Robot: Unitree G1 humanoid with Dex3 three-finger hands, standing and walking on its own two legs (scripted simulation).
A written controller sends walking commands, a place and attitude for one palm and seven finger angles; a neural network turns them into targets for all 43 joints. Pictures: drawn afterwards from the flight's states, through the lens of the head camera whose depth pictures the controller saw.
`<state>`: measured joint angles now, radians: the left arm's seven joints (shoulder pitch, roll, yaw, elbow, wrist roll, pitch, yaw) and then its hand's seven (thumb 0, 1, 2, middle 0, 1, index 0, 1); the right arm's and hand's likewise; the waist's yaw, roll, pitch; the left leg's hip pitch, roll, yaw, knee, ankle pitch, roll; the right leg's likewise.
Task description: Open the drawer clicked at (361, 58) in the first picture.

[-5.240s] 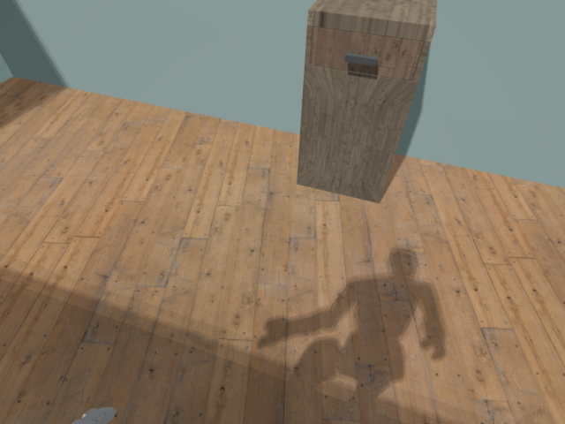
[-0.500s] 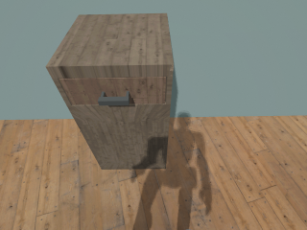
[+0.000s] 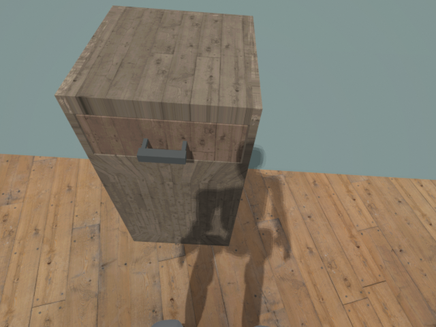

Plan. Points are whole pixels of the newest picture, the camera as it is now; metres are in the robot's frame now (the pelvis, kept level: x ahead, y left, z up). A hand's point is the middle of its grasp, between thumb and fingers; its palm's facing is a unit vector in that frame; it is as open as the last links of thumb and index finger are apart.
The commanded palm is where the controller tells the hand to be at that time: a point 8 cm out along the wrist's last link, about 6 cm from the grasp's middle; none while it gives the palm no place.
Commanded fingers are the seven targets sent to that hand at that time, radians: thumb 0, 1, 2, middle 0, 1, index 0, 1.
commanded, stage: come to a stop and stand still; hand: left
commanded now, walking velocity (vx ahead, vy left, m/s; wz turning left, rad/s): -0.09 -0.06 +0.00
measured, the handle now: (163, 149) +0.50 +0.18 -0.04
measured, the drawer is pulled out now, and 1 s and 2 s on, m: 0.00 0.00 0.00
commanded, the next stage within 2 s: look again from close up in 0.82 s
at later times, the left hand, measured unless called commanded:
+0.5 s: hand out of the picture -0.02 +0.13 -0.17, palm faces +0.05 -0.98 -0.21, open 7.3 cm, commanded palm none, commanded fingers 0.00 0.90 0.90 -0.20 -0.30 -0.20 -0.30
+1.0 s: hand out of the picture -0.08 +0.13 -0.17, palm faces +0.02 -0.98 -0.18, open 7.3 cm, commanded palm none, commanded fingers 0.00 0.90 0.90 -0.20 -0.30 -0.20 -0.30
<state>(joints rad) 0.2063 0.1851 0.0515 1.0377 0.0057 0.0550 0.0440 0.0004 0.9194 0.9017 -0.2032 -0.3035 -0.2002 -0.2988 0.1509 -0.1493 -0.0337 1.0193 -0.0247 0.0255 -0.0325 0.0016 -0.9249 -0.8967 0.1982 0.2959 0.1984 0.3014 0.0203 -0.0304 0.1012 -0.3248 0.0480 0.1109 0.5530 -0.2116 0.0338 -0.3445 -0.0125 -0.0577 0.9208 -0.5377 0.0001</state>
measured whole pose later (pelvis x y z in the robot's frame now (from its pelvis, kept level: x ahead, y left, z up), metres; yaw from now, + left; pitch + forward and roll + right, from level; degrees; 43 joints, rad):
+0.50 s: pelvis -0.05 -0.05 +0.00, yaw +1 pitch +0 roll +0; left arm 0.23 0.16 0.02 1.06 0.01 0.02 0.04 0.01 0.93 0.90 -0.21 -0.30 -0.20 -0.30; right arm 0.24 -0.17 -0.04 1.11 -0.01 0.03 -0.02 0.00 -0.91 -0.90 0.20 0.30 0.20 0.30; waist -0.01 0.01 0.03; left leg -0.22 0.05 0.01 0.52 -0.29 -0.03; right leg -0.21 0.00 -0.08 0.53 -0.32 -0.03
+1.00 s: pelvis -0.07 -0.03 +0.01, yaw +0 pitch +0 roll -1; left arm 0.31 0.13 -0.01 1.13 0.01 -0.02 0.04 0.00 0.91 0.90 -0.20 -0.30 -0.20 -0.30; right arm 0.28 -0.15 0.00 1.11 -0.02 0.01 -0.01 0.00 -0.91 -0.90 0.20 0.30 0.20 0.30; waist -0.01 0.02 0.04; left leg -0.24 0.06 0.03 0.51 -0.26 -0.02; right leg -0.20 0.01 -0.06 0.45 -0.24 -0.01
